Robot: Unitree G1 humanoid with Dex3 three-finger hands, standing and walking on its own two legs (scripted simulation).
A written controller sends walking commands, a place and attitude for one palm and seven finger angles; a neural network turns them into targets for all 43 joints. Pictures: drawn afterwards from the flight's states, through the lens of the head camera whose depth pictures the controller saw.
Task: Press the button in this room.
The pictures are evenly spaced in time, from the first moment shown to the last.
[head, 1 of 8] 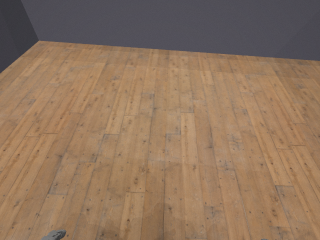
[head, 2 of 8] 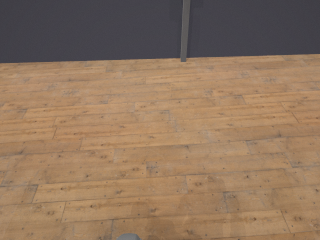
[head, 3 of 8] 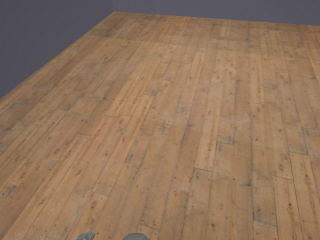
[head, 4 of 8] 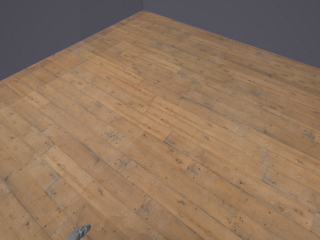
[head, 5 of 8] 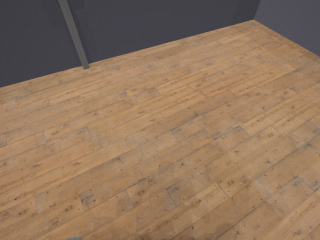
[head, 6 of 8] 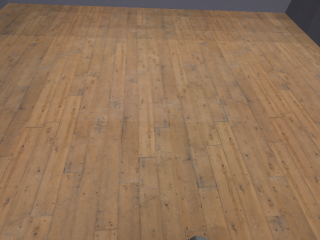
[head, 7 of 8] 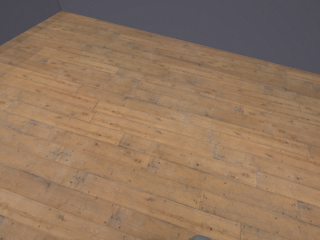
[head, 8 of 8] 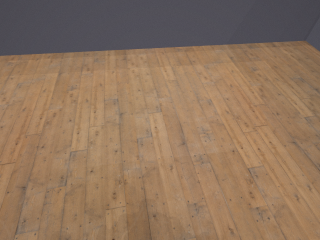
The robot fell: no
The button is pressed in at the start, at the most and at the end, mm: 0 0 0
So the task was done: no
